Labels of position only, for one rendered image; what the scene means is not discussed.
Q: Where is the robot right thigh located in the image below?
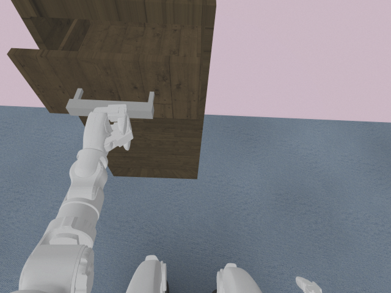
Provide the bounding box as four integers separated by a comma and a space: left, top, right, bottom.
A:
216, 267, 262, 293

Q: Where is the left robot forearm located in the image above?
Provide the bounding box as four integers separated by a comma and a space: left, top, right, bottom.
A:
19, 148, 108, 290

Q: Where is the robot left thigh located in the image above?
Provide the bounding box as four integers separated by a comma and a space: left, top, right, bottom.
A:
126, 260, 167, 293

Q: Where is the drawer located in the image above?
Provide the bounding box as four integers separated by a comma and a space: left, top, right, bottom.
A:
7, 19, 203, 119

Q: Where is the robot right hand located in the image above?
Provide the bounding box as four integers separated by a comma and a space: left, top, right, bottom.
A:
296, 277, 322, 293

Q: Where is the robot left hand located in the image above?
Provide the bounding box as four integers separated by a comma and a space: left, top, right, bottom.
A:
83, 104, 133, 156

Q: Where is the robot left upper arm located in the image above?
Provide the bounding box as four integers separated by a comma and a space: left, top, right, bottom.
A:
11, 245, 94, 293

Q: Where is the cabinet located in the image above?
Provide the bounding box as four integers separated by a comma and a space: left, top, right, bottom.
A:
11, 0, 216, 179

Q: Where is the robot thigh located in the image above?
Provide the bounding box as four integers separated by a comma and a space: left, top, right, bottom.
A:
126, 260, 167, 293
216, 267, 262, 293

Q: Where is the handle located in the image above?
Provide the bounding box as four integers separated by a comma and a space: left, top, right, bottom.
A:
66, 89, 155, 119

